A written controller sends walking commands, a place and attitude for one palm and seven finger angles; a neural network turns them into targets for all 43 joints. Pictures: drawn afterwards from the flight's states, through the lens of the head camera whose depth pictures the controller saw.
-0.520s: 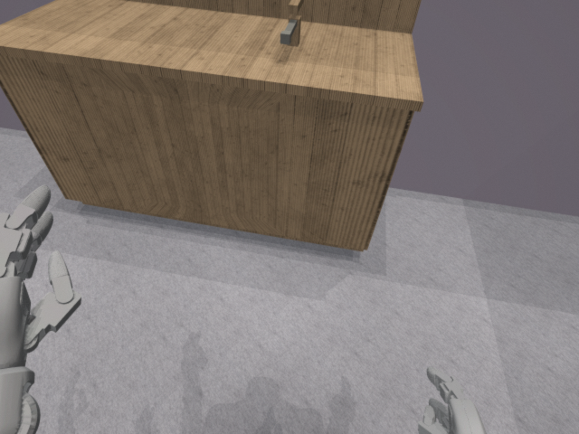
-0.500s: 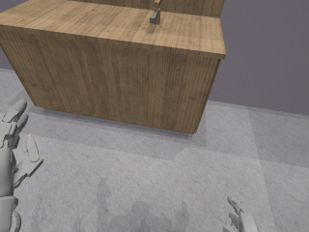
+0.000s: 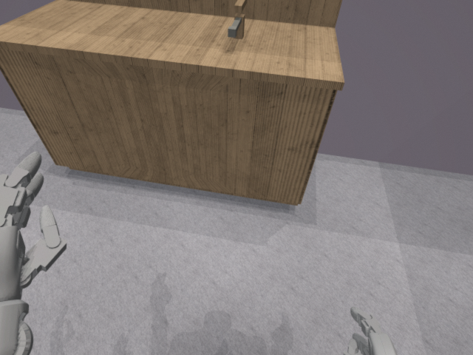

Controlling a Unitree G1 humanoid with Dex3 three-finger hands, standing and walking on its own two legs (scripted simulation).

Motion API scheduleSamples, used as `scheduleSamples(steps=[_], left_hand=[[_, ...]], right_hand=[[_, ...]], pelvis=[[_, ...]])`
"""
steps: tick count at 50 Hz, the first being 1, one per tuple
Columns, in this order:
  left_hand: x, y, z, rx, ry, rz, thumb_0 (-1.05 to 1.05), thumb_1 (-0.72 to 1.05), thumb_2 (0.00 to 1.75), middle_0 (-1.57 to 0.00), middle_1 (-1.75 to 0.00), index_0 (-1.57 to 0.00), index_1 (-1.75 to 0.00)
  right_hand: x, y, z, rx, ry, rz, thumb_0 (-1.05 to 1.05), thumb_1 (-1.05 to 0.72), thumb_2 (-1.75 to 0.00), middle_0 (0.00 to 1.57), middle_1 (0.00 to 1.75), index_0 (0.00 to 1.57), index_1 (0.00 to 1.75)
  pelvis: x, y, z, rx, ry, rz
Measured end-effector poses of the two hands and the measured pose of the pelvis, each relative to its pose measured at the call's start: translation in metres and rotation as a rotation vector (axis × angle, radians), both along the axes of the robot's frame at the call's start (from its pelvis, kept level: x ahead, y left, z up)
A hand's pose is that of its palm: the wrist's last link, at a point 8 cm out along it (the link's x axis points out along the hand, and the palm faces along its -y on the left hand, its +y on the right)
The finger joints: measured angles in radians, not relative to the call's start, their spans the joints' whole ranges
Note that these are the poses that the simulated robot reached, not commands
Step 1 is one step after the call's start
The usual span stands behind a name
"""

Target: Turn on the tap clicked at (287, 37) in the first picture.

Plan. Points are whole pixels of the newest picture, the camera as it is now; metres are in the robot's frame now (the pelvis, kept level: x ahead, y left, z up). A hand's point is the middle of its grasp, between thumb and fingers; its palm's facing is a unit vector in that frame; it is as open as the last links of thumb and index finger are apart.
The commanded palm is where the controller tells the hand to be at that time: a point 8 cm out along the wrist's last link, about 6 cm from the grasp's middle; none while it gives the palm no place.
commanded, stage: walk to a spot facing it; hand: left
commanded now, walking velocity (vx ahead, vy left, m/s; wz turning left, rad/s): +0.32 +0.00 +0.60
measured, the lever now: (232, 32) +1.13 +0.09 +0.09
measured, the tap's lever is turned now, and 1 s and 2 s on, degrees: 0 0 0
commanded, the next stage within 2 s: turn to face it in 1.24 s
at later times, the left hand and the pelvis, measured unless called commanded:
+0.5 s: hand out of the picture +0.21 +0.31 +0.18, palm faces +0.59 -0.73 -0.34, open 7.4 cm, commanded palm +0.15 +0.33 +0.18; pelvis +0.05 +0.03 +0.00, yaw +12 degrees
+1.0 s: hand (70, 178) +0.31 +0.27 +0.17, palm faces +0.62 -0.60 -0.51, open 7.4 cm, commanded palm +0.24 +0.30 +0.18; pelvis +0.20 -0.02 +0.00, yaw +22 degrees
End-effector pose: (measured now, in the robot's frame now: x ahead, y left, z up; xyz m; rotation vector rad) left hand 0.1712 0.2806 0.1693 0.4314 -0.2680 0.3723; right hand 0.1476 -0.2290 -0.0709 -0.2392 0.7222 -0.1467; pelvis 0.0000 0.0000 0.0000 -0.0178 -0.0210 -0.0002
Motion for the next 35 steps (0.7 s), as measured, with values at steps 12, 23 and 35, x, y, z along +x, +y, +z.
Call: scheduleSamples(steps=[12,23,35], left_hand=[[-0.011,0.016,0.001,0.03,-0.059,0.065,0.02,0.89,0.9,-0.21,-0.31,-0.21,-0.3],[-0.013,0.058,0.01,0.044,-0.096,0.189,0.02,0.89,0.9,-0.21,-0.31,-0.21,-0.3],[0.03,0.042,0.017,0.073,0.023,0.255,0.01,0.89,0.9,-0.21,-0.31,-0.21,-0.3]], right_hand=[[0.004,-0.002,-0.017,-0.047,0.069,0.03,0.01,-0.9,-0.9,0.2,0.3,0.2,0.3],[0.05,0.06,-0.016,0.01,0.081,0.138,0.02,-0.9,-0.9,0.2,0.3,0.2,0.3],[0.139,0.075,-0.014,0.088,0.053,0.254,0.01,-0.9,-0.9,0.21,0.3,0.2,0.3]], pelvis=[[0.01,0.006,-0.012,0.007,0.007,0.107],[0.043,0.026,-0.007,-0.023,-0.009,0.19],[0.106,0.006,0.005,-0.012,0.034,0.231]])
